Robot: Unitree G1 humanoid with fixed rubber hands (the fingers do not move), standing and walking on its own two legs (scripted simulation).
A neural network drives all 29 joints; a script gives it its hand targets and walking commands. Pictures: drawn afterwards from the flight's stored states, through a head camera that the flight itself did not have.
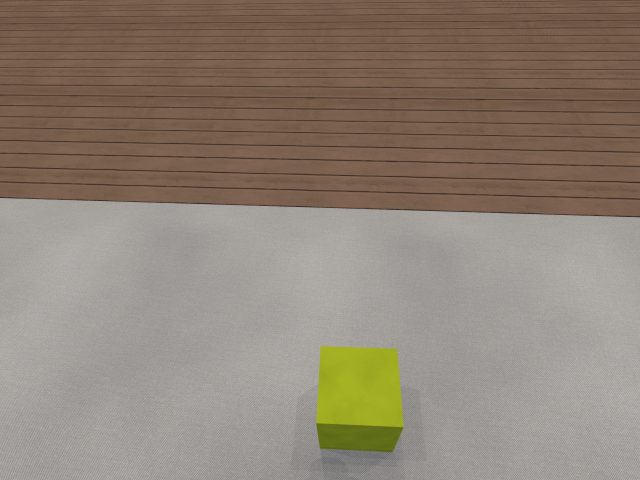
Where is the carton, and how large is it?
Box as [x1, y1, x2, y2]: [316, 346, 403, 451]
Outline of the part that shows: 321,346 316,419 320,448 392,451 403,427 396,349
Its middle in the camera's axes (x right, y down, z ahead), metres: +0.10 +0.45 +1.08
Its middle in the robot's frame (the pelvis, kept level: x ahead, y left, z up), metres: +0.43 -0.04 -0.65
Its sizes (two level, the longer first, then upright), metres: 0.210 0.200 0.250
